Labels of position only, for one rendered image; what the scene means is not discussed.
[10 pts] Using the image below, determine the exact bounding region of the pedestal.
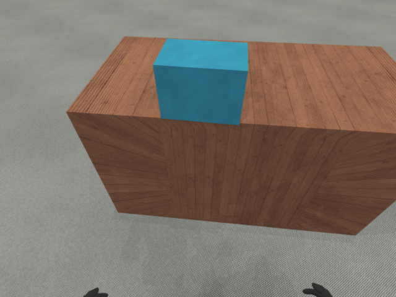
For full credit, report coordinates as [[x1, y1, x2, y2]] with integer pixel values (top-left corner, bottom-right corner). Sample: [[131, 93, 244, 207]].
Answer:
[[66, 37, 396, 236]]

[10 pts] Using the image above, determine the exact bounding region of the robot right hand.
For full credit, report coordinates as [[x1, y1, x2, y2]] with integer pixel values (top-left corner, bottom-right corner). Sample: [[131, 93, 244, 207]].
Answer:
[[303, 283, 333, 297]]

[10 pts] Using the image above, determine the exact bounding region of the carton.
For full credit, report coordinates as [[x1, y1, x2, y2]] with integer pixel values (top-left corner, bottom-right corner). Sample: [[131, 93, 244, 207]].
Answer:
[[153, 38, 248, 125]]

